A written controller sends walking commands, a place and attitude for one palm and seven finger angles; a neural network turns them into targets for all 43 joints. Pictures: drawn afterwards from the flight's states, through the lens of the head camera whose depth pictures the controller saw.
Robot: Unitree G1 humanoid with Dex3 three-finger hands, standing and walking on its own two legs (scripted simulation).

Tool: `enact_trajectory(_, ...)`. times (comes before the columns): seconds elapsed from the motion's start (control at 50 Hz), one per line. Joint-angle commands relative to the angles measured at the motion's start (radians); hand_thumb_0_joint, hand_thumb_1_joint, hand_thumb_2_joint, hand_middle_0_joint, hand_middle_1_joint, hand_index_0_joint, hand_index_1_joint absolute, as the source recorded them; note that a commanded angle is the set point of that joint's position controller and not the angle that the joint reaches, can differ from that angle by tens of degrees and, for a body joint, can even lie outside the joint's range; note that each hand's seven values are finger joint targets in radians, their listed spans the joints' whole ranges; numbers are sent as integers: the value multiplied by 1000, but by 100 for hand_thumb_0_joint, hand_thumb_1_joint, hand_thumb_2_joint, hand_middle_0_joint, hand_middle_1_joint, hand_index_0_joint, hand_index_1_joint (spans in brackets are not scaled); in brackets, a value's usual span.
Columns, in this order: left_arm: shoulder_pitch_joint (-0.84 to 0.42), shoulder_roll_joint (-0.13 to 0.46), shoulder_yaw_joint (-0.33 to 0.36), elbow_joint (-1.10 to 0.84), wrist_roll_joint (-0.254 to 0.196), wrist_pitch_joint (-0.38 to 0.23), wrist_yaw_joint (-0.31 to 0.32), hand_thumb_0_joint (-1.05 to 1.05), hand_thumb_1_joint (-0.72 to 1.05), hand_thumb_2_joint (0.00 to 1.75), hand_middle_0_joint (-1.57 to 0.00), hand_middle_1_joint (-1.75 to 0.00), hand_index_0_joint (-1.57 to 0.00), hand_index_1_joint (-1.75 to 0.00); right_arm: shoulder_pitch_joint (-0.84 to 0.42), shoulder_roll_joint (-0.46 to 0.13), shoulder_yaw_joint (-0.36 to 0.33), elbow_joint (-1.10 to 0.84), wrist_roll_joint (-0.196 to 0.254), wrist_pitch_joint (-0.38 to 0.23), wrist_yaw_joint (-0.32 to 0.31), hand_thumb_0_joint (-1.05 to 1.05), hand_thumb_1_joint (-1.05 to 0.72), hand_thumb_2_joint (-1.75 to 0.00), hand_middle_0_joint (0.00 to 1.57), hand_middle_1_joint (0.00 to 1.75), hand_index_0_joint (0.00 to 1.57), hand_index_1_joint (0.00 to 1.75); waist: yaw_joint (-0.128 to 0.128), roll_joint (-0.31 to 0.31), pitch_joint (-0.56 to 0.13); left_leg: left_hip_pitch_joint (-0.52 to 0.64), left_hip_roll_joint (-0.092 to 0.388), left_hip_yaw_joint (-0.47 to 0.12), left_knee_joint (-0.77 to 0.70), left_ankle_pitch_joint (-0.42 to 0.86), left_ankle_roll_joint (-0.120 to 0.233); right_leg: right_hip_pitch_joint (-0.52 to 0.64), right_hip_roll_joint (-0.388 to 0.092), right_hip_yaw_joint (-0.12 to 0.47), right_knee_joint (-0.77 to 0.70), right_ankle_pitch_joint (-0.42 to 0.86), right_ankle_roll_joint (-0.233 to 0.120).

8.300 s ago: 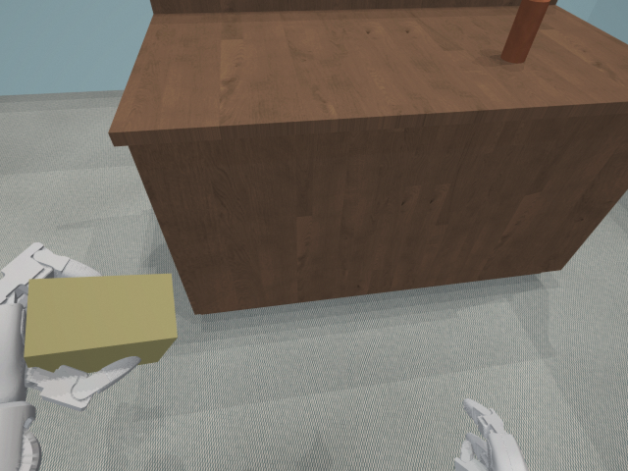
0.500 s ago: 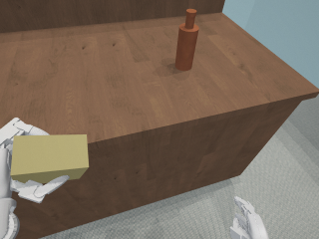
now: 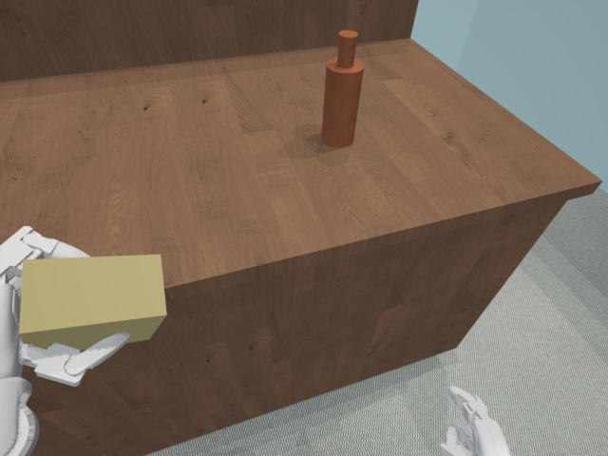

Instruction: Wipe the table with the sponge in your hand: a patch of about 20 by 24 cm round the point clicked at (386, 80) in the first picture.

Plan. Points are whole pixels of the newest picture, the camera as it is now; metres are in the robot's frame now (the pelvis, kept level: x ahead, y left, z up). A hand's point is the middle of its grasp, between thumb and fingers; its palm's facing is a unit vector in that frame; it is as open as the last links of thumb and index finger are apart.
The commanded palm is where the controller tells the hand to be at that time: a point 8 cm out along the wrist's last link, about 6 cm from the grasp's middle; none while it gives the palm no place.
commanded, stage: shuffle to correct the standing spot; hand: left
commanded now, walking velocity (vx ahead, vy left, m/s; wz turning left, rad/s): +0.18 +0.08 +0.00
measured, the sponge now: (115, 303) +0.23 +0.22 +0.14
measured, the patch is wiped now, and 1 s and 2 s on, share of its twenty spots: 0.00 0.00 0.00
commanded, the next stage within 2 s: come to a stop and stand still in 0.28 s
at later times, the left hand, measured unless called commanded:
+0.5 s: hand (147, 218) +0.32 +0.21 +0.17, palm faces +0.31 -0.81 -0.49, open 10.5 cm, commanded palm +0.27 +0.26 +0.18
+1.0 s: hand (122, 205) +0.35 +0.26 +0.16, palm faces +0.34 -0.87 -0.36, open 10.5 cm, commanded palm +0.30 +0.29 +0.18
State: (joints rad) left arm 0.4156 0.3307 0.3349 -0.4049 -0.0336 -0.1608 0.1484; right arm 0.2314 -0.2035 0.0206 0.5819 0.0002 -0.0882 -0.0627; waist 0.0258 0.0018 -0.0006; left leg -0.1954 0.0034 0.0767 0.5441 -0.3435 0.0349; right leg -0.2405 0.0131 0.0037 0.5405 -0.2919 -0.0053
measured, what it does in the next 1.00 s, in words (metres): walks ahead: left foot, then right foot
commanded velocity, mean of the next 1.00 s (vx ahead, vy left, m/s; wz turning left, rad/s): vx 0.01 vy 0.05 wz -0.04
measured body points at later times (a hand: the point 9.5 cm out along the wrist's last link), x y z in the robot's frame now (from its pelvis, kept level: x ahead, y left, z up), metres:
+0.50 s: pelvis +0.09 +0.00 -0.01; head +0.11 -0.02 +0.44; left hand +0.30 +0.26 +0.20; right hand +0.22 -0.23 -0.11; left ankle +0.04 +0.12 -0.73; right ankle +0.12 -0.09 -0.74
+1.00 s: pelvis +0.11 +0.03 +0.01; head +0.13 +0.04 +0.46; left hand +0.33 +0.30 +0.18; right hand +0.27 -0.21 -0.06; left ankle +0.16 +0.14 -0.73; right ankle +0.12 -0.09 -0.73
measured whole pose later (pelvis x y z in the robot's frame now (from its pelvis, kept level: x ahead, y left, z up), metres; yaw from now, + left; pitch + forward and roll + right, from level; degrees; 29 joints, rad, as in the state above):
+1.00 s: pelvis +0.11 +0.03 +0.01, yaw -6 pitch -1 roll -1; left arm 0.44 0.35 0.34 -0.48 -0.03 -0.14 0.16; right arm 0.19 -0.19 0.03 0.57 0.00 -0.10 -0.07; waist 0.03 -0.02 0.05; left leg -0.26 0.03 0.02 0.47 -0.19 0.00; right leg -0.23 -0.01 -0.08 0.43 -0.19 -0.01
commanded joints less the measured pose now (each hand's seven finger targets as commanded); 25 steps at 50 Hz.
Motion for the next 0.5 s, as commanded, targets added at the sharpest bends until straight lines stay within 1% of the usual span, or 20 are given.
enact_trajectory(0.0, -95, 195, 112, -255, -15, -83, 18, 0, 10, 130, -120, -160, -120, -160, -114, -127, -59, -161, 5, -53, 0, 0, -90, -90, 20, 30, 20, 30, -18, -13, -69, -107, 56, -64, 23, 121, 9, 92, -82, 142, -46, 210, -90)
enact_trajectory(0.04, -72, 215, 131, -265, -16, -95, 17, 0, 10, 130, -120, -160, -120, -160, -107, -118, -63, -159, 10, -49, 13, 0, -90, -90, 20, 30, 20, 30, -16, -140, -96, -207, -3, 0, 230, 103, -23, 183, -209, 356, -106, 327, -173)
enact_trajectory(0.06, -76, 230, 145, -278, -14, -104, 20, 0, 10, 130, -120, -160, -120, -160, -107, -114, -64, -162, 11, -46, 21, 0, -90, -90, 20, 30, 20, 30, -11, -172, -97, -298, -7, -5, 299, 18, -32, 253, -273, 436, -124, 402, -218)
enact_trajectory(0.08, -68, 248, 168, -288, -15, -111, 22, 0, 10, 130, -120, -160, -120, -160, -120, -120, -66, -162, 14, -45, 27, 0, -90, -90, 20, 30, 20, 30, -6, -132, -88, -357, 5, -33, 355, -109, -32, 272, -313, 503, -127, 460, -251)
enact_trajectory(0.12, -39, 224, 156, -293, -12, -123, 22, 0, 10, 130, -120, -160, -120, -160, -106, -105, -51, -154, 14, -31, 37, 0, -90, -90, 20, 30, 20, 30, -2, -103, -72, -388, 51, -93, 295, -178, -11, 287, -308, 413, -62, 516, -239)
enact_trajectory(0.16, -56, 222, 160, -326, -19, -122, 20, 0, 10, 130, -120, -160, -120, -160, -84, -98, -49, -146, 14, -25, 36, 0, -90, -90, 20, 30, 20, 30, -38, -48, -116, -104, 16, -27, 41, 35, -13, 113, -206, 234, 44, 415, -157)
enact_trajectory(0.18, -49, 238, 182, -336, -29, -120, 20, 0, 10, 130, -120, -160, -120, -160, -91, -109, -59, -143, 16, -29, 24, 0, -90, -90, 20, 30, 20, 30, -52, 61, -124, 104, 5, -40, -68, 165, -6, -35, -112, 140, 176, 334, -94)
enact_trajectory(0.2, -36, 216, 170, -352, -36, -125, 16, 0, 10, 130, -120, -160, -120, -160, -100, -133, -70, -155, 19, -33, 21, 0, -90, -90, 20, 30, 20, 30, -48, 233, -150, 271, 158, -285, -120, 295, 74, -237, 1, 14, 371, 116, -16)
enact_trajectory(0.22, -68, 213, 163, -361, -31, -134, 14, 0, 10, 130, -120, -160, -120, -160, -100, -127, -76, -167, 21, -42, 28, 0, -90, -90, 20, 30, 20, 30, -46, 292, -146, 286, 281, -449, -198, 363, 167, -351, 42, -16, 556, -256, 5)
enact_trajectory(0.24, -76, 222, 167, -324, -25, -124, 13, 0, 10, 130, -120, -160, -120, -160, -98, -119, -75, -157, 10, -55, 27, 0, -90, -90, 20, 30, 20, 30, -59, 268, -70, 222, 326, -541, -239, 351, 225, -437, 19, 7, 686, -275, 0)
enact_trajectory(0.26, -93, 225, 164, -327, -18, -124, 12, 0, 10, 130, -120, -160, -120, -160, -100, -117, -74, -149, 4, -63, 30, 0, -90, -90, 20, 30, 20, 30, -57, 203, -33, 184, 334, -523, -237, 369, 248, -471, -27, 32, 731, -229, -7)
enact_trajectory(0.28, -100, 233, 165, -337, -17, -127, 10, 0, 10, 130, -120, -160, -120, -160, -115, -107, -69, -142, 15, -76, 30, 0, -90, -90, 20, 30, 20, 30, -45, 123, -28, 188, 322, -446, -212, 407, 242, -487, -47, 30, 722, -208, -5)
enact_trajectory(0.3, -64, 222, 156, -316, -9, -121, 6, 0, 10, 130, -120, -160, -120, -160, -91, -121, -75, -124, 12, -82, 29, 0, -90, -90, 20, 30, 20, 30, -40, 94, -13, 161, 297, -374, -200, 430, 225, -478, -65, 15, 665, -180, -4)
enact_trajectory(0.32, -34, 195, 135, -323, -8, -117, 1, 0, 10, 130, -120, -160, -120, -160, -89, -120, -74, -125, 16, -87, 32, 0, -90, -90, 20, 30, 20, 30, -31, 112, -16, 140, 267, -300, -194, 447, 201, -443, -75, -9, 583, -146, -5)
enact_trajectory(0.34, -4, 203, 148, -331, -8, -115, 0, 0, 10, 130, -120, -160, -120, -160, -89, -123, -74, -125, 17, -91, 31, 0, -90, -90, 20, 30, 20, 30, -24, 140, -34, 114, 246, -228, -183, 456, 176, -372, -84, -31, 471, -109, -6)
enact_trajectory(0.38, 32, 214, 160, -349, -12, -108, 4, 0, 10, 130, -120, -160, -120, -160, -106, -119, -52, -144, 15, -99, 29, 0, -90, -90, 20, 30, 20, 30, -22, 189, -60, 46, 190, -103, -153, 506, 114, -185, -52, -106, 255, -27, -5)
enact_trajectory(0.4, 51, 221, 169, -329, -13, -101, 10, 0, 10, 130, -120, -160, -120, -160, -98, -116, -46, -145, 10, -96, 25, 0, -90, -90, 20, 30, 20, 30, -23, 184, -73, 0, 182, -95, -114, 535, 87, -70, -27, -128, 147, 22, -6)
enact_trajectory(0.44, 33, 234, 190, -315, -13, -93, 16, 0, 10, 130, -120, -160, -120, -160, -107, -114, -42, -152, 10, -84, 26, 0, -90, -90, 20, 30, 20, 30, -11, 86, -140, -79, 140, -54, 76, 516, 26, 200, -8, -129, -70, 231, -13)
enact_trajectory(0.46, 29, 255, 207, -308, -10, -92, 19, 0, 10, 130, -120, -160, -120, -160, -104, -107, -45, -156, 10, -78, 25, 0, -90, -90, 20, 30, 20, 30, -15, -31, -193, -182, 70, -2, 248, 418, -9, 353, -95, 2, -63, 531, -51)
enact_trajectory(0.48, 66, 253, 213, -262, -21, -91, 18, 0, 10, 130, -120, -160, -120, -160, -117, -101, -44, -173, 8, -82, 26, 0, -90, -90, 20, 30, 20, 30, -25, -127, -189, -287, -18, -1, 416, 165, -50, 372, -248, 211, -75, 853, -131)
